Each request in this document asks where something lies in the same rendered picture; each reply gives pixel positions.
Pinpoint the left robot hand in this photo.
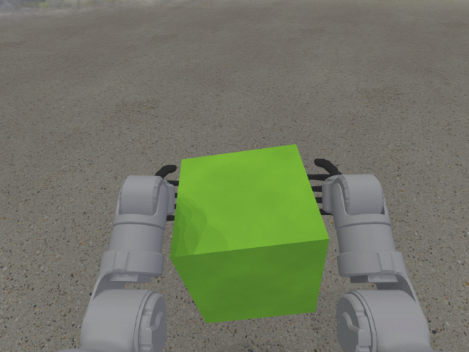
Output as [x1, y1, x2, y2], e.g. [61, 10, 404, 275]
[155, 165, 179, 221]

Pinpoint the robot left forearm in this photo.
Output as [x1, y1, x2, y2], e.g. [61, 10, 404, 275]
[81, 175, 175, 338]

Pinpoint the right robot hand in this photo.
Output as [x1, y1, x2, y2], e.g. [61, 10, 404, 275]
[307, 158, 341, 215]

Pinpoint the robot right upper arm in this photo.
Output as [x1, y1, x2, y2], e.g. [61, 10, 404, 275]
[336, 290, 451, 352]

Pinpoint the robot right forearm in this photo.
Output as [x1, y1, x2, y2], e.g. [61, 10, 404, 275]
[322, 174, 430, 344]

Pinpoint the robot left upper arm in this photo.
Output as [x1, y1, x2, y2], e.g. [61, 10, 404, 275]
[57, 289, 167, 352]

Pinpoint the carton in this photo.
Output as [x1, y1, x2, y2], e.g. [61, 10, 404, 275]
[170, 144, 329, 323]

